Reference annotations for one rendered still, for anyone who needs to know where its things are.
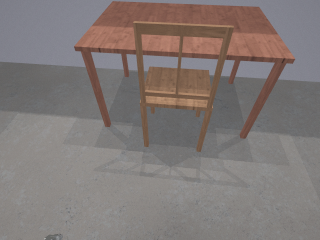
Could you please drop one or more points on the chair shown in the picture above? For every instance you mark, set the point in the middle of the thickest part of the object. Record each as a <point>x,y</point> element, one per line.
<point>179,88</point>

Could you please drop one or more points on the table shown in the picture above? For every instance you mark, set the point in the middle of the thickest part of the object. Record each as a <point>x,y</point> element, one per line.
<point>253,39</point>

